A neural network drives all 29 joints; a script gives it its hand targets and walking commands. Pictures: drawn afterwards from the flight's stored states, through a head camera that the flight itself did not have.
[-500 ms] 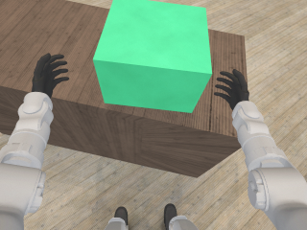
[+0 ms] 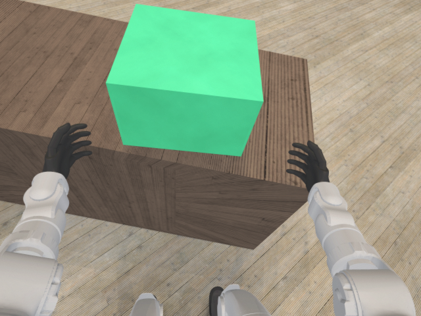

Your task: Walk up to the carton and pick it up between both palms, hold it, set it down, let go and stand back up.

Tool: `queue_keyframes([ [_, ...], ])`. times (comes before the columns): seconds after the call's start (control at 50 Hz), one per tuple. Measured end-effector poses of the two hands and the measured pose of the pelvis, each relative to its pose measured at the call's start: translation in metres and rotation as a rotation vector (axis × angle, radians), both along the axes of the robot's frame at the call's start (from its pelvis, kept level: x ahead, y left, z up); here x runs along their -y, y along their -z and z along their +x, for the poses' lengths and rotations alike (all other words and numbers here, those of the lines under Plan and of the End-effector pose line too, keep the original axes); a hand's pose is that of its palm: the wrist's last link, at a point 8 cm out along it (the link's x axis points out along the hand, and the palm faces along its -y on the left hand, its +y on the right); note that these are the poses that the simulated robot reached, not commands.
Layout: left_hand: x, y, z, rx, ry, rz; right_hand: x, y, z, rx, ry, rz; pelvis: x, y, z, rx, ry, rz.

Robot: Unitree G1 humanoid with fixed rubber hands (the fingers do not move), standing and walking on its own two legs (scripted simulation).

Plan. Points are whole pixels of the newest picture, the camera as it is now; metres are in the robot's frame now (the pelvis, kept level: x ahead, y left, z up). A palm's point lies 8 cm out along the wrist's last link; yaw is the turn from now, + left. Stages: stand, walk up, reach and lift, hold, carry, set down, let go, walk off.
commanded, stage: set down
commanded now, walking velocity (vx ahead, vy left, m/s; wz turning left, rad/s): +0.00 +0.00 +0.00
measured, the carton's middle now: (189, 82) +0.66 -0.01 +0.00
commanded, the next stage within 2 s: let go in 0.36 s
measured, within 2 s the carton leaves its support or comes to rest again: neither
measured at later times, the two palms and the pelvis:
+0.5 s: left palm (48, 162) +0.42 +0.29 -0.01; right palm (297, 161) +0.40 -0.22 +0.02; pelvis +0.08 +0.02 +0.02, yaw -2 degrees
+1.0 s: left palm (63, 183) +0.38 +0.26 -0.02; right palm (293, 200) +0.33 -0.21 -0.03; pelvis +0.14 +0.03 +0.04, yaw -5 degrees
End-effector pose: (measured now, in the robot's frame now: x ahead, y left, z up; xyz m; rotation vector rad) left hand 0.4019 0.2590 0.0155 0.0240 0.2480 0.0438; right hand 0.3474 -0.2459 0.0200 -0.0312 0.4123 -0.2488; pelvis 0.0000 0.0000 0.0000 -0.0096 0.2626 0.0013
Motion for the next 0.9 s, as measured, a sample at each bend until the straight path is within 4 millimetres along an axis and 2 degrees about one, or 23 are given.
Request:
queue_keyframes([
  [0.08,-0.004,0.002,0.005,-0.005,-0.007,0.015,-0.011,0.002,0.015,0.031,-0.022,0.021,0.0,0.003,0.004,-0.021,0.004,0.005],
  [0.24,-0.025,0.001,0.011,-0.035,-0.037,0.031,-0.03,0.003,0.045,0.055,-0.038,0.031,-0.006,-0.001,0.024,-0.051,0.001,0.0],
  [0.44,-0.033,0.015,0.022,-0.055,-0.005,0.008,-0.027,0.003,0.054,0.046,0.006,-0.025,-0.017,-0.019,0.064,-0.066,0.012,-0.009],
  [0.58,-0.024,0.027,0.016,-0.094,0.026,-0.003,-0.022,0.009,0.036,0.026,0.043,-0.025,-0.028,-0.031,0.095,-0.027,0.048,-0.013],
  [0.72,-0.008,0.036,-0.01,-0.192,0.044,0.001,-0.027,0.029,-0.003,-0.057,0.056,0.001,-0.034,-0.04,0.123,0.027,0.074,-0.018],
  [0.8,-0.003,0.044,-0.025,-0.241,0.042,0.018,-0.035,0.042,-0.023,-0.095,0.047,0.018,-0.033,-0.041,0.132,0.051,0.08,-0.016],
  [0.9,-0.003,0.05,-0.026,-0.29,0.03,0.042,-0.039,0.052,-0.028,-0.122,0.029,0.03,-0.03,-0.04,0.135,0.052,0.079,-0.013],
])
